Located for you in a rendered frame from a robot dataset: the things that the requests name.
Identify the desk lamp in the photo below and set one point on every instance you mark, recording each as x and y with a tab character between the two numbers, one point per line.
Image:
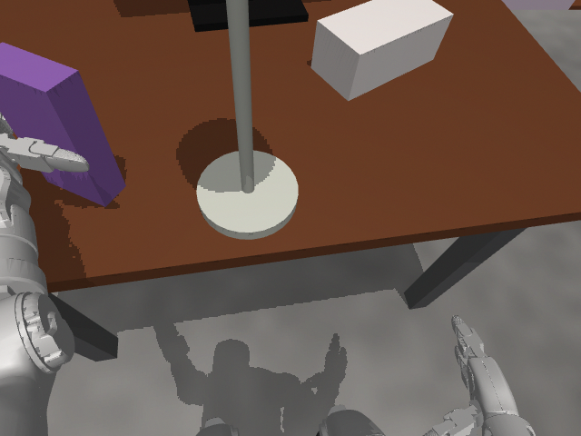
245	194

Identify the right robot hand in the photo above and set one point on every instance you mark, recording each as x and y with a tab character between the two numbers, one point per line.
489	392

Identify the left robot hand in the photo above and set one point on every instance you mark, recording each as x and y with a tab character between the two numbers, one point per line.
35	154

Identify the left robot arm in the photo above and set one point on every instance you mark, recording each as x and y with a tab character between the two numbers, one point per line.
35	341

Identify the table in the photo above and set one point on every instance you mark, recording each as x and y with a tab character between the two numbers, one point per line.
479	143

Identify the right robot arm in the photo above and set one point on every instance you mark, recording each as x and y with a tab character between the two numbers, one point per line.
506	425

